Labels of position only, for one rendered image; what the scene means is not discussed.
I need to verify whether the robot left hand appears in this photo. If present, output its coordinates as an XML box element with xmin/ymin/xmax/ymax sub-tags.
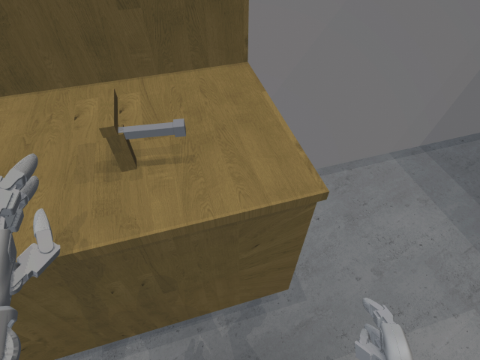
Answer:
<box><xmin>0</xmin><ymin>154</ymin><xmax>60</xmax><ymax>306</ymax></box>

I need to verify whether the robot right hand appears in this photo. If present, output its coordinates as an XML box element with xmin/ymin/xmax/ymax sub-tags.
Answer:
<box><xmin>355</xmin><ymin>298</ymin><xmax>413</xmax><ymax>360</ymax></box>

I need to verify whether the tap lever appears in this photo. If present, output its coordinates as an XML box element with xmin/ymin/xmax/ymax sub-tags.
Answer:
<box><xmin>118</xmin><ymin>118</ymin><xmax>186</xmax><ymax>140</ymax></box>

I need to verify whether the robot left forearm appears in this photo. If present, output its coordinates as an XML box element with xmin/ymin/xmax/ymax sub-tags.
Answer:
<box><xmin>0</xmin><ymin>306</ymin><xmax>21</xmax><ymax>360</ymax></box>

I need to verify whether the counter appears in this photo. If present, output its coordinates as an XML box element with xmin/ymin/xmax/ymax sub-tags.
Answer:
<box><xmin>0</xmin><ymin>0</ymin><xmax>329</xmax><ymax>360</ymax></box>

